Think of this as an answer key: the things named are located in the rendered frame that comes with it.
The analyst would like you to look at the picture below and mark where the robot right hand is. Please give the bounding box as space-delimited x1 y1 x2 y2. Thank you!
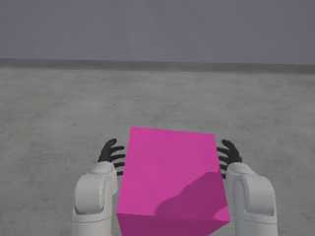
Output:
217 140 242 179

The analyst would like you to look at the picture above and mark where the carton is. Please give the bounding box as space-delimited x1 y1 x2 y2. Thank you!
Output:
116 127 230 236

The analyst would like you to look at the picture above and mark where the robot left hand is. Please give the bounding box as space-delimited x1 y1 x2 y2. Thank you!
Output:
97 139 126 176

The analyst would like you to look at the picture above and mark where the robot left forearm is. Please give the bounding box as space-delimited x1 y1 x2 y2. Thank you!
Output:
71 161 118 236

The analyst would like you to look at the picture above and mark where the robot right forearm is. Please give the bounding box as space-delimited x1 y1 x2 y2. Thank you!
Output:
225 162 279 236

